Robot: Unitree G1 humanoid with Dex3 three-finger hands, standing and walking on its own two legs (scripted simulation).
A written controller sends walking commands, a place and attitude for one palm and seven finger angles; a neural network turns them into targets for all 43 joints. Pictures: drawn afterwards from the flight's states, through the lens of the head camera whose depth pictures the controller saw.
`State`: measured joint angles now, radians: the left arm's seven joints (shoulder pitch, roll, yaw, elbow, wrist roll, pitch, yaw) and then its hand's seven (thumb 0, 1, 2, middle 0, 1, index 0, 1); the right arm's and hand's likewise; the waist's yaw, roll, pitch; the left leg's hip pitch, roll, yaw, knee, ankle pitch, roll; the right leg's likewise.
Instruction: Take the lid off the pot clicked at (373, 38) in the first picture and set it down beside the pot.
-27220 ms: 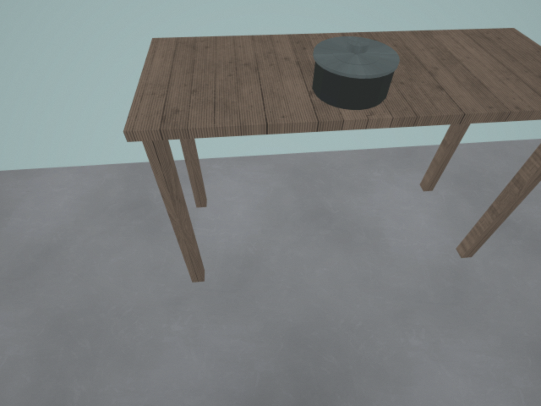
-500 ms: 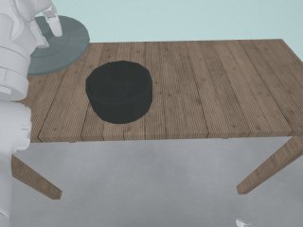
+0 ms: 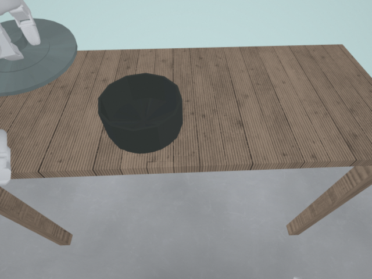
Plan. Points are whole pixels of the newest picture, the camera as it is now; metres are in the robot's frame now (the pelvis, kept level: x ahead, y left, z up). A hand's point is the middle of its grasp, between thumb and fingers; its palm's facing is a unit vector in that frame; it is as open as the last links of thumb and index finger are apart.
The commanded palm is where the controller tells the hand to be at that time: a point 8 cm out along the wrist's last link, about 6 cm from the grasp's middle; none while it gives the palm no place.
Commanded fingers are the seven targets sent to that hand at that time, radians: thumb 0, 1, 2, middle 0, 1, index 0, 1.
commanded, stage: move the lid sideways beside the pot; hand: left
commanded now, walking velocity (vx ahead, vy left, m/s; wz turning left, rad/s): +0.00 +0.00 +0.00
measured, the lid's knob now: (9, 40) +0.49 +0.30 +0.26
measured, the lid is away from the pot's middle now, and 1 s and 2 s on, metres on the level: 0.21 0.23 0.23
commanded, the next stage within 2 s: lower the lid onto the table in 0.34 s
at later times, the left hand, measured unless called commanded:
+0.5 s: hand out of the picture +0.44 +0.32 +0.27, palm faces -0.25 -0.06 -0.97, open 7.1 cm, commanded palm +0.46 +0.31 +0.35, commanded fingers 0.00 0.54 1.10 -0.74 -1.02 -0.93 -1.10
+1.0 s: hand (6, 55) +0.47 +0.31 +0.24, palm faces -0.27 -0.14 -0.95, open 7.1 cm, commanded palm +0.46 +0.31 +0.32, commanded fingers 0.00 0.54 1.10 -0.74 -1.02 -0.93 -1.10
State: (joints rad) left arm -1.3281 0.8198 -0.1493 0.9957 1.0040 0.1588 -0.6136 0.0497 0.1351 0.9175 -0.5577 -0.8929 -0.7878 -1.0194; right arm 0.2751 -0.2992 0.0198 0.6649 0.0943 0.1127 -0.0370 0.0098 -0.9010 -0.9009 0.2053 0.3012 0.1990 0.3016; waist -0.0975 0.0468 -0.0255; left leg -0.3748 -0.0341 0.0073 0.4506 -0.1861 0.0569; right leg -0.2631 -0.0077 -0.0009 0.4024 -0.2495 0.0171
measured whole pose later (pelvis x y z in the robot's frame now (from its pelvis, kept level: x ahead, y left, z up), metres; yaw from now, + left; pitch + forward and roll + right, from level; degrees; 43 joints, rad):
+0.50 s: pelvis +0.00 +0.00 +0.00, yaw +1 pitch +6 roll -2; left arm -1.33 0.86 -0.20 0.97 0.99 0.13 -0.63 0.05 0.14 0.92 -0.56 -0.89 -0.79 -1.02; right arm 0.27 -0.30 0.02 0.68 0.11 0.12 -0.05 0.01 -0.90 -0.90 0.21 0.30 0.20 0.30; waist -0.07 0.04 -0.01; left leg -0.39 -0.04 -0.01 0.46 -0.18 0.06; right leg -0.25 -0.01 -0.02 0.39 -0.24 0.02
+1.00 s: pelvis +0.00 +0.01 +0.00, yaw -1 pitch +7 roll -1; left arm -1.27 0.86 -0.09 1.05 1.01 0.15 -0.59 0.05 0.14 0.91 -0.55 -0.89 -0.79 -1.02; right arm 0.33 -0.31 0.01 0.67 0.10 0.10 -0.03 0.01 -0.90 -0.90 0.21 0.30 0.20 0.30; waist -0.12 0.05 -0.03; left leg -0.40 -0.03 0.02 0.47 -0.20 0.06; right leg -0.28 -0.01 0.01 0.40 -0.25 0.02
